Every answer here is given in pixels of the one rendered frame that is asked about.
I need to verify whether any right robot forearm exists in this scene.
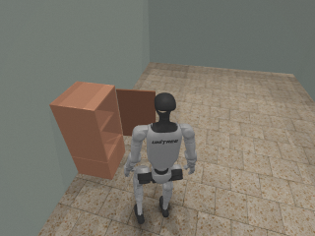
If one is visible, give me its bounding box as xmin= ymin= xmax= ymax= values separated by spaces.
xmin=187 ymin=151 xmax=197 ymax=168

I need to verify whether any robot right upper arm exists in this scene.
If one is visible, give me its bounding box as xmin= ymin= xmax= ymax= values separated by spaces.
xmin=179 ymin=123 xmax=196 ymax=160

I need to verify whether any left robot hand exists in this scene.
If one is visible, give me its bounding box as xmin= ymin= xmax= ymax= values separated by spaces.
xmin=124 ymin=164 xmax=136 ymax=177

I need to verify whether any right robot hand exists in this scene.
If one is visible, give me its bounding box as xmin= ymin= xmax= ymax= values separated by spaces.
xmin=183 ymin=164 xmax=195 ymax=175

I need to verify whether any robot left upper arm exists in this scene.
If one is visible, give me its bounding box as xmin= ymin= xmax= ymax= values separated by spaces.
xmin=130 ymin=125 xmax=148 ymax=163

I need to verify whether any robot left foot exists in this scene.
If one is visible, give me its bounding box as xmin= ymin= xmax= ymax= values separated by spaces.
xmin=134 ymin=204 xmax=145 ymax=224

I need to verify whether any right robot shin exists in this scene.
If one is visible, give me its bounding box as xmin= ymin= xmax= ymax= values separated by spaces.
xmin=162 ymin=181 xmax=173 ymax=209

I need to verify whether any cupboard door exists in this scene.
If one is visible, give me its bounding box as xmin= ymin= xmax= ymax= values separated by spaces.
xmin=116 ymin=88 xmax=156 ymax=137

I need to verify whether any left robot forearm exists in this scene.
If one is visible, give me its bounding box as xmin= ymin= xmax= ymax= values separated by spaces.
xmin=124 ymin=152 xmax=137 ymax=171

